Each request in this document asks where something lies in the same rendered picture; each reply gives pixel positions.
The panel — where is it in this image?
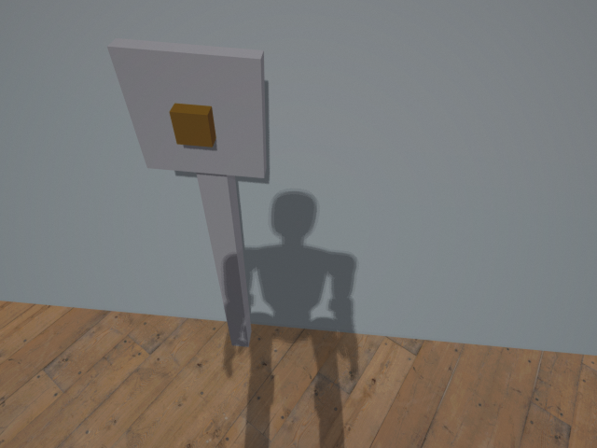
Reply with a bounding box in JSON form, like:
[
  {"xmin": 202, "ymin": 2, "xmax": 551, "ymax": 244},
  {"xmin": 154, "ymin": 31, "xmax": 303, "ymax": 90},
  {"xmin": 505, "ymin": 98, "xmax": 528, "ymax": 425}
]
[{"xmin": 107, "ymin": 38, "xmax": 267, "ymax": 347}]

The button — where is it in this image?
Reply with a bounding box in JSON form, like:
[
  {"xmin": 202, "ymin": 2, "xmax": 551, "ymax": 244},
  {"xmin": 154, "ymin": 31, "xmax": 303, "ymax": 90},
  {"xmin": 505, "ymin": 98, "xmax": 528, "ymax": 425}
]
[{"xmin": 170, "ymin": 104, "xmax": 216, "ymax": 147}]

